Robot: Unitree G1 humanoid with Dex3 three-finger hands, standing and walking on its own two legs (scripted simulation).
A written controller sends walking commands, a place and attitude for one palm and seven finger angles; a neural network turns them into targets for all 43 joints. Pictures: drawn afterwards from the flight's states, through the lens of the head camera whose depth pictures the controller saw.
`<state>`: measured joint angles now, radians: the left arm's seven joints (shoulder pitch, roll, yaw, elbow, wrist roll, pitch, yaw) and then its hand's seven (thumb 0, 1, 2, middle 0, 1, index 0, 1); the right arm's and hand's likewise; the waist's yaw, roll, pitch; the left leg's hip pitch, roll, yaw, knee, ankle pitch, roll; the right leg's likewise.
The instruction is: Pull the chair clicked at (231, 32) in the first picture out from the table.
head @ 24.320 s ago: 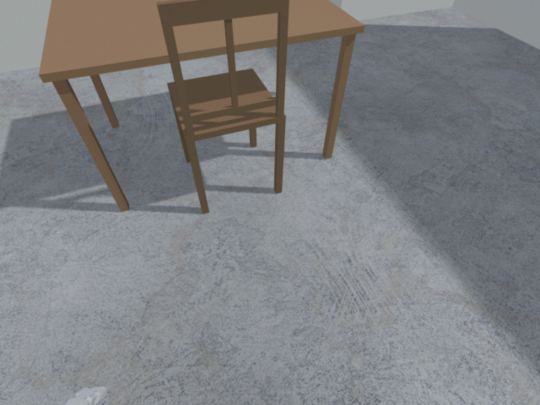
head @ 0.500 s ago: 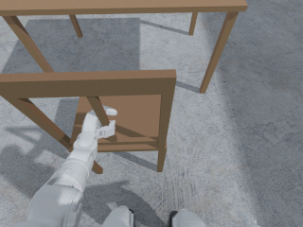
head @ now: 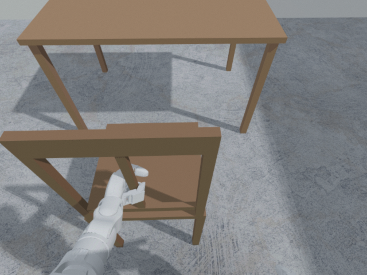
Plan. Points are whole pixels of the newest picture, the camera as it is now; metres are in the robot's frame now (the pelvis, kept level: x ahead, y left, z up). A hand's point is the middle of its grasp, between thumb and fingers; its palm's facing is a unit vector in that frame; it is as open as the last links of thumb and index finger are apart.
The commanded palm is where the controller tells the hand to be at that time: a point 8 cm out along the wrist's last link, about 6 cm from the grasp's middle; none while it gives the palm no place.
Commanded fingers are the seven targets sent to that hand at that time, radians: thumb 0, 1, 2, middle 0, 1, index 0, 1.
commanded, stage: stop walking, hand still on the chair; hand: left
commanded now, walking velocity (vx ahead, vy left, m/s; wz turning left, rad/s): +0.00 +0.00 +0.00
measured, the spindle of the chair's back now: (133, 184) +0.33 +0.15 -0.06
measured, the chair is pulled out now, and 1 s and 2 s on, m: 0.57 0.61 0.61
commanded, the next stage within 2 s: open the thumb and straighten the fingers in 0.54 s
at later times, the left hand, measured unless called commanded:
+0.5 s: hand (138, 205) +0.28 +0.13 -0.06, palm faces +0.04 -0.98 -0.18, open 5.4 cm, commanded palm +0.26 +0.18 -0.04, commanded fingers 0.00 0.90 0.90 -0.50 -1.45 -0.50 -1.45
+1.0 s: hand (132, 201) +0.29 +0.14 -0.06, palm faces +0.03 -0.99 -0.16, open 11.2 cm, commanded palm +0.26 +0.18 -0.04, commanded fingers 0.00 -0.55 0.20 -0.28 -0.80 -0.28 -0.80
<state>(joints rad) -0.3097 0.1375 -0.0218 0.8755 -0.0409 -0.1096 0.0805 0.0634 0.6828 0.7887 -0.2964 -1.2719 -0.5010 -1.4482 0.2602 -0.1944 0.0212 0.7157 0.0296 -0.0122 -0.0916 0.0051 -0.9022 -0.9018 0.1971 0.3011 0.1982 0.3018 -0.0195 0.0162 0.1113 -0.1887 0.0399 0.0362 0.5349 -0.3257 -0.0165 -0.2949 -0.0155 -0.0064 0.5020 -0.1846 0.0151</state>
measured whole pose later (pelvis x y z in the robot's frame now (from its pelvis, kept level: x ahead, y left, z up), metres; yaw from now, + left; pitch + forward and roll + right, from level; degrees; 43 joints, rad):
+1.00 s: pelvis +0.01 +0.01 -0.02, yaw +2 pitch +8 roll +1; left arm -0.01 0.15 -0.04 0.42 -0.07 0.03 0.07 0.01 -0.18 0.38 -0.43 -1.29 -0.45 -1.31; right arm 0.23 -0.24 0.00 0.63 0.04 -0.08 -0.04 0.01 -0.90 -0.90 0.20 0.30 0.20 0.30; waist -0.04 0.03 -0.06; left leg -0.45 0.00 0.02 0.70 -0.40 -0.01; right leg -0.56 -0.06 -0.02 0.70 -0.28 0.03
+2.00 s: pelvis +0.02 +0.00 -0.05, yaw +5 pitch +11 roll +0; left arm 0.48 0.18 -0.12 -0.14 -0.04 0.16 0.05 -0.01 -0.54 0.21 0.00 0.00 -0.01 0.00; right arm 0.25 -0.23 0.03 0.48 0.03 -0.13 -0.09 0.01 -0.90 -0.90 0.20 0.30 0.20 0.30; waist -0.03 0.04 -0.13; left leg -0.62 0.00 -0.05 0.95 -0.52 -0.02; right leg -0.70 -0.07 -0.07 0.92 -0.42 0.02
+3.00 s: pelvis +0.03 +0.01 -0.04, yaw +4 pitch +8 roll -2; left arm 0.72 0.31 0.12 -0.48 -0.10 -0.04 0.07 -0.01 -0.39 0.28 -0.02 -0.03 -0.03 -0.03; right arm 0.24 -0.20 0.00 0.50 0.06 -0.11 -0.12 0.01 -0.90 -0.90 0.20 0.30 0.20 0.30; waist 0.02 0.06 -0.11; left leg -0.51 0.02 -0.05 0.90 -0.53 -0.01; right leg -0.57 -0.05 -0.08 0.85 -0.40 0.02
